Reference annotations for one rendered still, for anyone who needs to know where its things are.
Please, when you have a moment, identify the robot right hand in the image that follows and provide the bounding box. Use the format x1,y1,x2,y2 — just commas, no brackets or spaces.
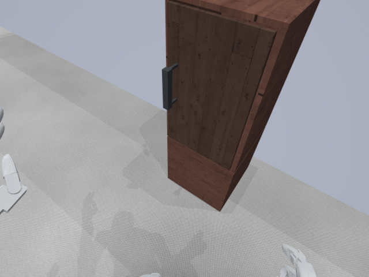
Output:
277,244,318,277

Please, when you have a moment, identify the handle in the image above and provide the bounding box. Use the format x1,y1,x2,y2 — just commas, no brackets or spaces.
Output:
162,63,178,110

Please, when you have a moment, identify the cupboard door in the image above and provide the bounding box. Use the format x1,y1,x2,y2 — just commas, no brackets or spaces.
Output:
167,1,277,170

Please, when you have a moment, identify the robot left hand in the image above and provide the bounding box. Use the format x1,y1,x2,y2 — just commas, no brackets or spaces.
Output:
0,106,27,214

